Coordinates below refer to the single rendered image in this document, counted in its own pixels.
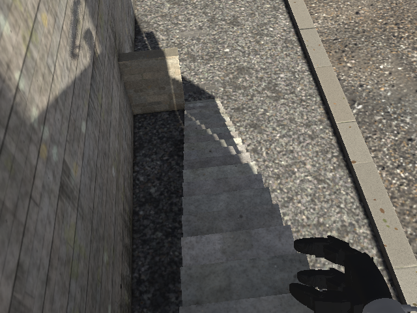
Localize stairs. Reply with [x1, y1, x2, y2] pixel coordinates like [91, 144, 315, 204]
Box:
[179, 98, 326, 313]

